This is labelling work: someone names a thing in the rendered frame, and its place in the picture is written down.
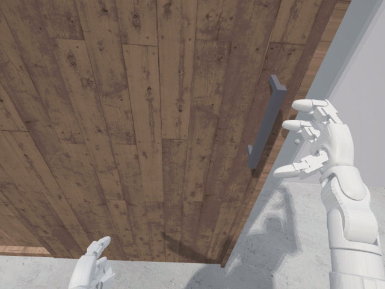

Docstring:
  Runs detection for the right robot hand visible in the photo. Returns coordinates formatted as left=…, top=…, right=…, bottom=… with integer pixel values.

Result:
left=273, top=99, right=354, bottom=180

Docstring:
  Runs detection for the wardrobe door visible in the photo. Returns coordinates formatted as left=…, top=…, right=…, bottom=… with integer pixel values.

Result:
left=0, top=201, right=43, bottom=247
left=0, top=0, right=337, bottom=264

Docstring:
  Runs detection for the left robot hand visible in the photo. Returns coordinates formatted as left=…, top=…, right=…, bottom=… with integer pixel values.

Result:
left=68, top=236, right=115, bottom=289

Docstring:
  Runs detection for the handle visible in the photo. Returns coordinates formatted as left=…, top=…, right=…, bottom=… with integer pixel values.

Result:
left=247, top=75, right=287, bottom=169

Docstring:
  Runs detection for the right robot forearm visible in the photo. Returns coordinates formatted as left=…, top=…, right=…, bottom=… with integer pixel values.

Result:
left=319, top=165, right=385, bottom=289

